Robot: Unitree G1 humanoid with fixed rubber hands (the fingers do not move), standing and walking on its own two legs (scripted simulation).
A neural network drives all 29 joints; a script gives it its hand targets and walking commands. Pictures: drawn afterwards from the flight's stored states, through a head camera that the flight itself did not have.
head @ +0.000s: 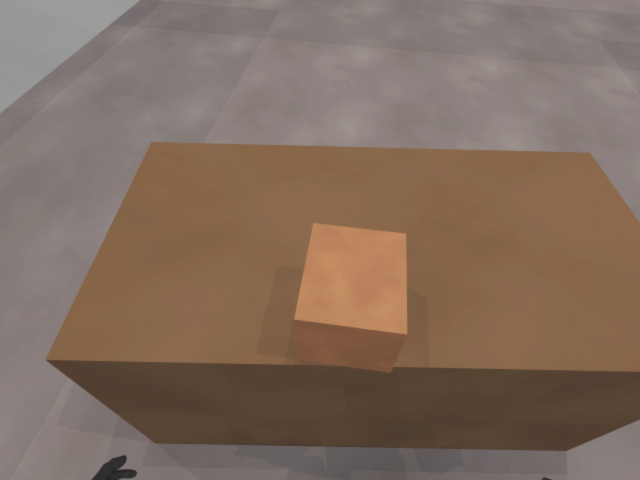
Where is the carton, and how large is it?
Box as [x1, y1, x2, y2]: [294, 223, 406, 372]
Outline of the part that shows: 313,223 294,317 297,359 390,372 406,335 405,234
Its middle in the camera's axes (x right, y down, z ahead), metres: +0.05 +0.09 +0.67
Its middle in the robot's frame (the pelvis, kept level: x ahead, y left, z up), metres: +0.43 -0.04 -0.10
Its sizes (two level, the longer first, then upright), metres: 0.192 0.163 0.144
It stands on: a pedestal, 0.61 m high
